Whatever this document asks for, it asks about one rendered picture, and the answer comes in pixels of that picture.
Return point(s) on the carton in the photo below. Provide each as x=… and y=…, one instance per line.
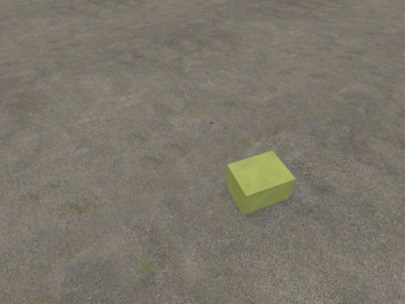
x=258, y=181

